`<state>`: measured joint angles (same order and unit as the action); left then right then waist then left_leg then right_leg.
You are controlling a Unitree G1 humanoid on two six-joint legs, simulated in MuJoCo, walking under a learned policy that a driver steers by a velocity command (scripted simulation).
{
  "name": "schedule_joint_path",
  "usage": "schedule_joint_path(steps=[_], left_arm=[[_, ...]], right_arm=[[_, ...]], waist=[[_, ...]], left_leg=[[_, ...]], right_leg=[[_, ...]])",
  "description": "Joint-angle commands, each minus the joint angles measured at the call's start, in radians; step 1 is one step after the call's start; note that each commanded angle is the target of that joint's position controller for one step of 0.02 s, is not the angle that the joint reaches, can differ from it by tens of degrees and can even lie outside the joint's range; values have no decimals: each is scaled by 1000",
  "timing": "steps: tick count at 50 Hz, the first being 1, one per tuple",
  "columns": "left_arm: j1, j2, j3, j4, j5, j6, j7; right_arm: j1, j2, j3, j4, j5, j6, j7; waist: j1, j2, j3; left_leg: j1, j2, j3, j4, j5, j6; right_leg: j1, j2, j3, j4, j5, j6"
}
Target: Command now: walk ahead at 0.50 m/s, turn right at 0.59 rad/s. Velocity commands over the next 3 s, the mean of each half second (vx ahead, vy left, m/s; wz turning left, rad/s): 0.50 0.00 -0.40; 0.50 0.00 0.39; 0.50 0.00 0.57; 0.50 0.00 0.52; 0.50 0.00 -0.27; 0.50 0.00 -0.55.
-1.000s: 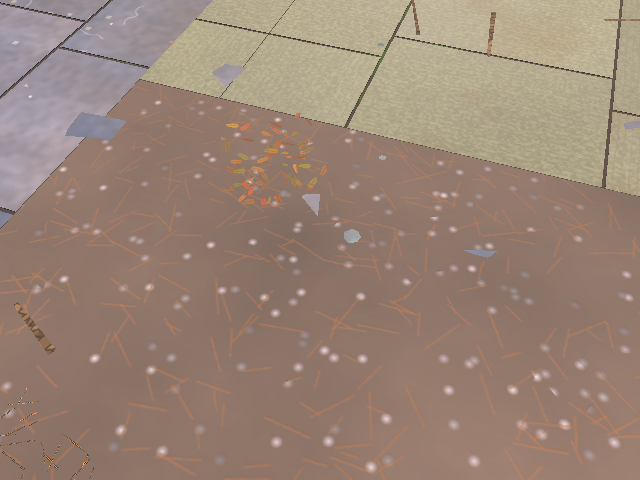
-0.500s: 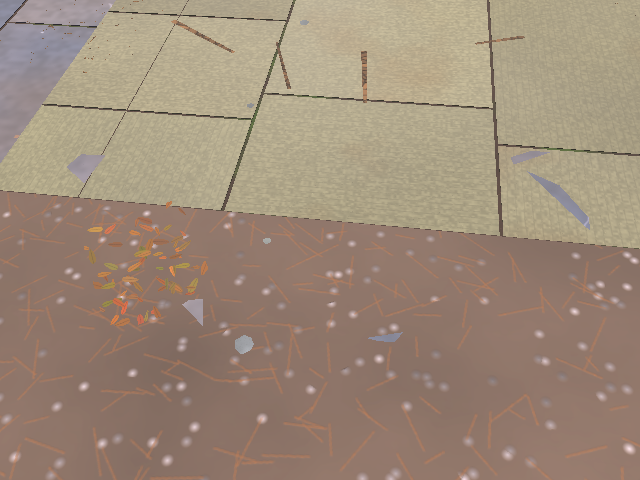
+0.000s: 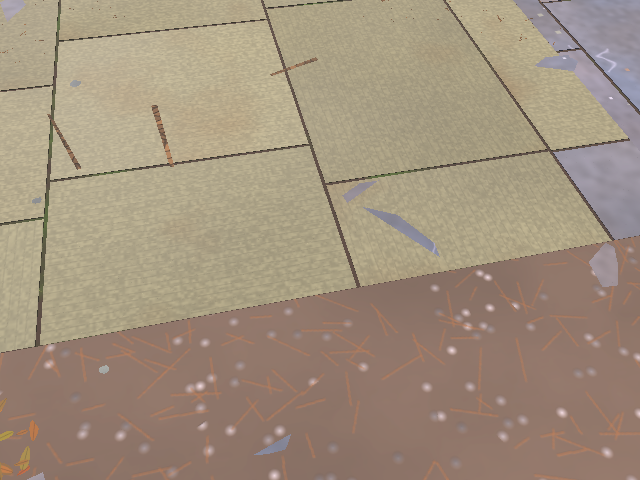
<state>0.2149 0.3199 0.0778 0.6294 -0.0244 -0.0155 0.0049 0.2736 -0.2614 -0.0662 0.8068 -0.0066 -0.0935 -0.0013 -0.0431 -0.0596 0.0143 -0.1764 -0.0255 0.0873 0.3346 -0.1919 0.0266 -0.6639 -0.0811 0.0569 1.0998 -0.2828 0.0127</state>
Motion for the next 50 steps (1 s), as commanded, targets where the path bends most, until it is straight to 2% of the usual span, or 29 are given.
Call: schedule_joint_path(steps=[1, 5, 9, 11, 12, 13, 14, 15, 16, 17, 18, 20, 23, 25, 28, 30, 35, 36, 38, 39, 40, 41, 42, 43, 44, 45, 46, 47, 50], left_arm=[[-12, 15, -4, -75, 3, -9, -11], [-136, 5, -12, -102, 0, -20, -35], [-203, 28, -3, -141, -2, -13, -53], [-131, 65, 19, -135, 8, -7, -53], [12, 101, 44, -95, 8, -4, -49], [200, 169, 79, -44, 3, 2, -34], [201, 307, 98, -49, -7, -2, -23], [241, 223, 69, -77, -2, -17, -27], [219, 157, 48, -51, 14, -31, -31], [160, 131, 38, -52, 14, -39, -29], [87, 96, 24, -53, 18, -42, -28], [27, 62, 10, -51, 35, -56, -28], [36, 82, 16, -10, 33, -83, -24], [52, 82, 17, 18, 37, -89, -16], [55, 84, 16, 42, 38, -91, -8], [74, 93, 18, 63, 34, -91, -4], [135, 106, 28, 122, 21, -65, 2], [134, 112, 31, 126, 18, -56, 5], [112, 141, 38, 121, 15, -40, 18], [103, 155, 41, 118, 14, -32, 27], [85, 160, 40, 114, 13, -25, 34], [78, 148, 31, 101, 17, -30, 41], [180, 12, -14, 53, 50, -59, 20], [123, 49, -19, 50, 30, -100, 0], [23, 102, -4, 20, -11, -124, -14], [-18, 94, -11, 3, -9, -135, -13], [-38, 92, -7, 4, 17, -136, -6], [-27, 102, 2, 4, 32, -126, -2], [14, 68, -3, 7, 40, -92, 1]], right_arm=[[-75, -151, -35, -58, 2, -18, -4], [-39, -185, -42, -32, 14, -6, -6], [1, -229, -58, -8, 34, 13, -3], [-6, -258, -68, -9, 43, 25, -8], [-14, -252, -65, -12, 44, 33, -12], [7, -210, -49, -23, 24, 32, -18], [86, -76, -1, -91, -23, 11, -5], [33, -129, 0, -86, 10, -25, 11], [-42, -186, -17, -92, 57, -37, 19], [-72, -169, -8, -98, 54, -41, 15], [-83, -165, -8, -86, 32, -36, 7], [-36, -158, -13, -65, 27, -7, 9], [-42, -112, -4, -55, 24, 27, 5], [-90, -99, -1, -65, 23, 33, 5], [-148, -86, 1, -75, 29, 26, 17], [-205, -70, 8, -94, 30, 23, 27], [-303, -57, 15, -157, 28, 21, 58], [-309, -59, 14, -169, 27, 20, 65], [-271, -85, 1, -182, 25, 23, 73], [-208, -109, -12, -175, 24, 28, 72], [-77, -152, -36, -149, 26, 30, 66], [93, -220, -67, -117, 27, 35, 50], [151, -326, -89, -111, 29, 34, 37], [179, -263, -69, -123, 30, 29, 36], [144, -213, -56, -122, 22, 28, 31], [78, -184, -48, -134, 27, 28, 28], [12, -159, -39, -147, 29, 29, 27], [-25, -135, -29, -163, 19, 29, 22], [-54, -152, -34, -174, 17, 28, 11]], waist=[[30, 128, -8], [-15, 117, 16], [-22, 130, 44], [36, 150, -8], [117, 130, -80], [193, 67, -175], [99, -248, -248], [164, -166, -430], [177, -85, -294], [144, -29, -205], [105, 16, -141], [45, -8, -106], [31, 15, -53], [45, 28, -19], [71, 18, 9], [98, 19, 36], [137, 29, 74], [132, 22, 69], [95, -22, 14], [56, -48, -35], [-21, -39, -107], [-107, 14, -198], [-30, 274, -312], [-77, 230, -448], [-99, 171, -313], [-61, 94, -208], [-16, 44, -122], [20, 59, -89], [66, 95, -54]], left_leg=[[52, 285, -155, -177, 217, 178], [89, 266, -38, -162, 231, 134], [192, 309, 7, -108, 303, 101], [216, 301, 60, 55, 624, 74], [176, 268, 102, 244, 735, 49], [-28, 230, 114, 519, 586, 8], [-507, 53, 79, 910, -288, -65], [-611, 22, -157, 1054, -395, -52], [-685, 73, -160, 1066, -301, -32], [-662, 119, -148, 997, -217, -19], [-599, 159, -144, 925, -163, -21], [-469, 189, -156, 859, -108, -23], [-483, 187, -154, 769, -9, -43], [-531, 178, -169, 668, 105, -51], [-506, 139, -164, 484, 291, -43], [-492, 122, -138, 389, 353, -34], [-576, 97, -97, 272, 245, 7], [-573, 84, -76, 261, 189, 20], [-470, 26, -8, 261, 73, 56], [-375, -12, 21, 268, 23, 78], [-188, -48, 27, 222, 54, 110], [121, 10, -101, 187, 124, 165], [541, 290, -623, 179, 81, 362], [655, 367, -924, 26, -17, 432], [575, 327, -759, -2, -13, 366], [420, 284, -635, -10, 45, 324], [263, 245, -552, -28, 145, 297], [152, 216, -496, -55, 226, 288], [-21, 179, -420, -100, 326, 291]], right_leg=[[-62, -49, 29, -104, 131, 8], [2, -24, -29, -327, 280, -15], [32, 4, -80, -435, 171, -64], [174, 73, -142, -475, 82, -107], [367, 126, -173, -537, 126, -139], [676, 105, -81, -534, 164, -183], [1023, -176, 472, -612, 58, -362], [1089, -272, 767, -788, -112, -425], [1004, -255, 619, -798, -53, -365], [861, -223, 488, -788, 41, -329], [717, -194, 380, -789, 173, -300], [553, -156, 267, -844, 298, -283], [493, -148, 143, -919, 382, -279], [513, -132, 65, -942, 406, -255], [529, -100, -51, -963, 385, -204], [552, -109, -87, -981, 364, -188], [755, -171, -130, -911, 486, -177], [788, -179, -139, -876, 572, -170], [817, -177, -170, -754, 919, -145], [817, -171, -185, -650, 1086, -131], [760, -147, -212, -472, 1131, -106], [553, -110, -218, -210, 922, -66], [71, 85, -182, 189, 0, 9], [-89, 153, 36, 346, -299, 7], [-175, 85, 72, 330, -217, -14], [-156, 39, 58, 234, -134, -24], [-107, 11, 41, 137, -99, -15], [-35, -10, 39, 84, -71, -4], [44, -16, 8, -42, -37, 41]])
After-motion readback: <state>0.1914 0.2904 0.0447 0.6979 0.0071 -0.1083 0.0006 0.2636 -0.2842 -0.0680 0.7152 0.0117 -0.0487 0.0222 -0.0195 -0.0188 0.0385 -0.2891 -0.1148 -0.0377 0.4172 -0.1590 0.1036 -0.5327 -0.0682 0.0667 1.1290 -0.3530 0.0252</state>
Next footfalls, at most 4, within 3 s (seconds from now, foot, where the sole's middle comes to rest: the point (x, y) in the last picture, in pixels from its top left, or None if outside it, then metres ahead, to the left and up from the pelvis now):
0.26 right None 0.29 -0.18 -0.78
0.82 left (317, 413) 0.62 -0.01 -0.78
1.28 right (385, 301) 0.91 -0.19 -0.78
1.80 left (242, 260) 1.05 0.17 -0.78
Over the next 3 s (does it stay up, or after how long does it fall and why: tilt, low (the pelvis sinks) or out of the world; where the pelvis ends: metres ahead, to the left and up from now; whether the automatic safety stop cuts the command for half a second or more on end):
stays up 1.55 0.36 0.00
